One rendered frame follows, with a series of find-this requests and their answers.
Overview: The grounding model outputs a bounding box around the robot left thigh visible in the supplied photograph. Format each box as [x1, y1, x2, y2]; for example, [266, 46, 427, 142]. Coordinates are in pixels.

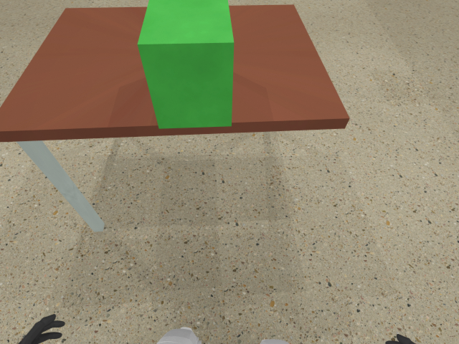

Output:
[157, 329, 202, 344]

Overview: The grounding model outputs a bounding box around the left robot hand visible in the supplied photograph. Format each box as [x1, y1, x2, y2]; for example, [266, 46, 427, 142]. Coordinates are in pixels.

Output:
[18, 314, 65, 344]

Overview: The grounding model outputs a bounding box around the table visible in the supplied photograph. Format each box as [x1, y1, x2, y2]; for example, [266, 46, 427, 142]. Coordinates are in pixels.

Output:
[0, 4, 350, 232]

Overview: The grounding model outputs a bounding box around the carton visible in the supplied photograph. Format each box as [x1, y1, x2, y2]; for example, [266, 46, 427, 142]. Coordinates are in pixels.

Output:
[138, 0, 234, 129]

